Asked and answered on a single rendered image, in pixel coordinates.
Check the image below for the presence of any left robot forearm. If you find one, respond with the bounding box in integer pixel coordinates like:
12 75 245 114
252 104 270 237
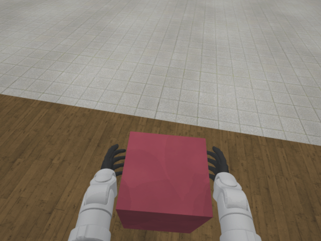
68 169 117 241

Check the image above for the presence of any right robot hand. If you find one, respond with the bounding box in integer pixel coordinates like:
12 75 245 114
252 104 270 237
207 146 229 181

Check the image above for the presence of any right robot forearm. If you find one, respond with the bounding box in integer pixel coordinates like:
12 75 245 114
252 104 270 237
213 172 262 241

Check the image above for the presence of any carton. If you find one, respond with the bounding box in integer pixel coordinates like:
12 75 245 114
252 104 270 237
116 132 213 233

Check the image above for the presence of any left robot hand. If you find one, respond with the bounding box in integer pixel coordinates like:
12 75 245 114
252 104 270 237
101 144 126 176

